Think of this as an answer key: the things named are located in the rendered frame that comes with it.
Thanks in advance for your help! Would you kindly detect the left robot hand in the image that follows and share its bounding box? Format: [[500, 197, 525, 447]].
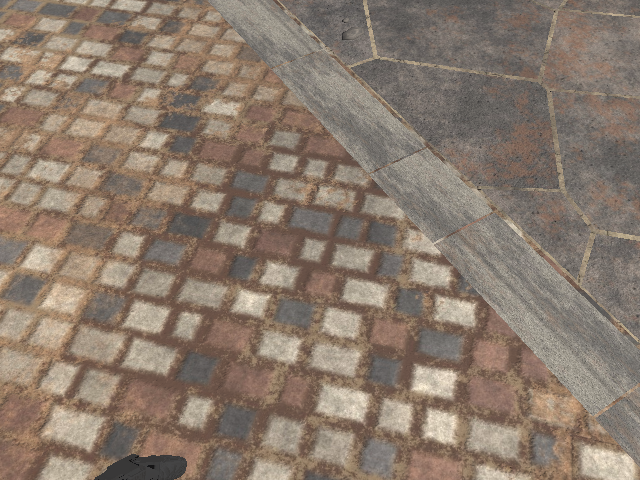
[[94, 454, 187, 480]]

